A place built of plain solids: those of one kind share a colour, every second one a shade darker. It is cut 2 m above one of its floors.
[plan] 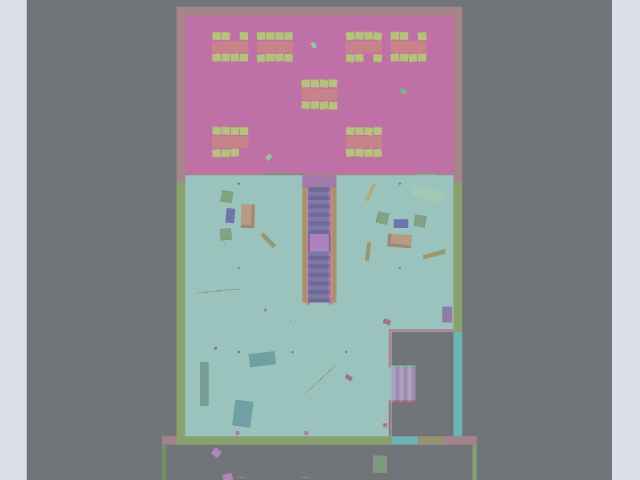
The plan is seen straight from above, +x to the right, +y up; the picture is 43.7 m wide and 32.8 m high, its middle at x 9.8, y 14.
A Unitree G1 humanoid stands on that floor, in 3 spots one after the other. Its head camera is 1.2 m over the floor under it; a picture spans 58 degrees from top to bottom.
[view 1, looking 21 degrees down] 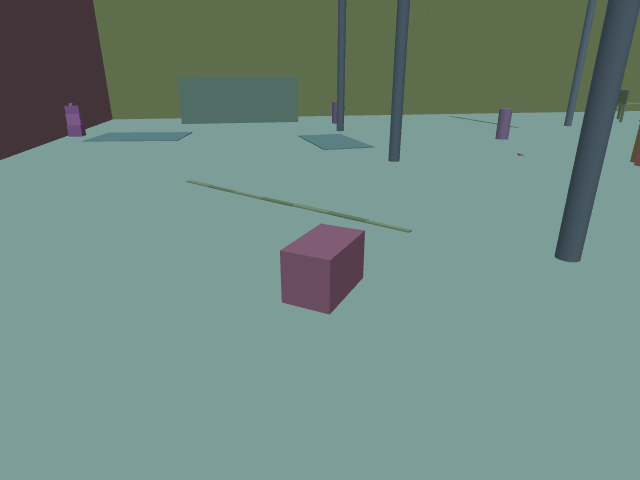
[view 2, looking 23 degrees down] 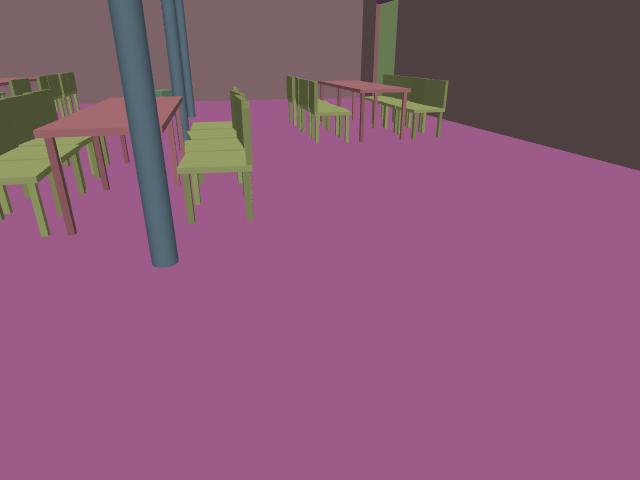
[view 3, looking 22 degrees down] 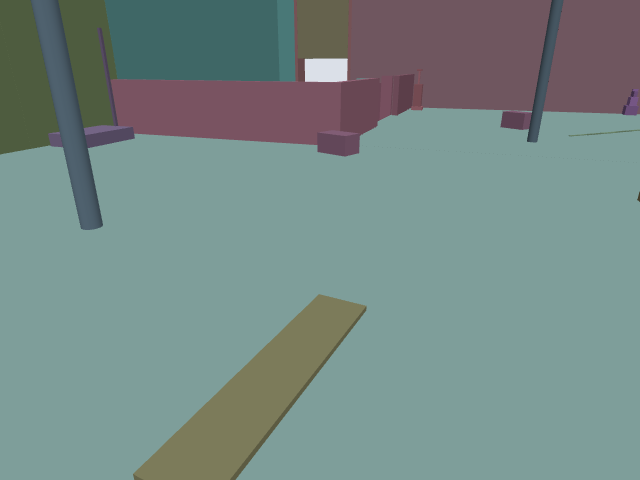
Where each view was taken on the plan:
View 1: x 14.03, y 4.16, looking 170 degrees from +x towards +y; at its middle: bag_duffel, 2.47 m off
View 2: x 5.29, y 23.25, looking -14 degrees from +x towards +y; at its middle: floor_restaurant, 3.07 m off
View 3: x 12.43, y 14.54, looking -70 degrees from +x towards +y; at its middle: floor_hall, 3.20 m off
